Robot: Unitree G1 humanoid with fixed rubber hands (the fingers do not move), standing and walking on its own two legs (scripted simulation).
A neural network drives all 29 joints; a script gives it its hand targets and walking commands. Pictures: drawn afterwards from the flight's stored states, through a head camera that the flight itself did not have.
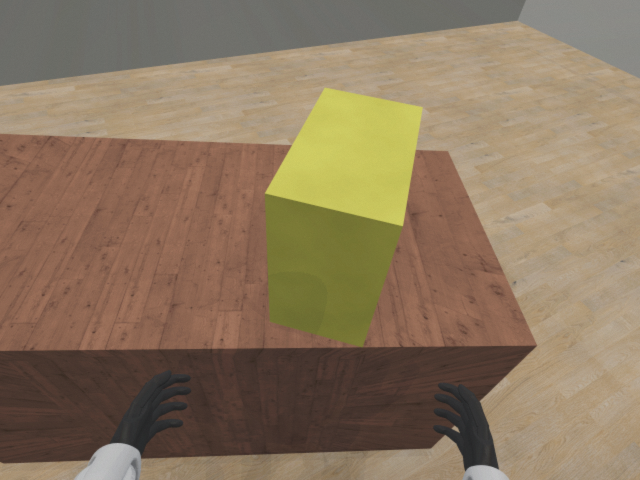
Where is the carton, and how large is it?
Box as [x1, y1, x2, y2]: [265, 88, 422, 347]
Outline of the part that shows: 324,88 265,192 270,321 362,347 402,227 422,107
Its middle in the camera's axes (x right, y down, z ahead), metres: +0.04 -0.04 +0.65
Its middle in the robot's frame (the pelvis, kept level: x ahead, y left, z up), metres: +0.51 -0.02 +0.02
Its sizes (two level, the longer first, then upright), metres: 0.286 0.165 0.293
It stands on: a pedestal, 0.66 m high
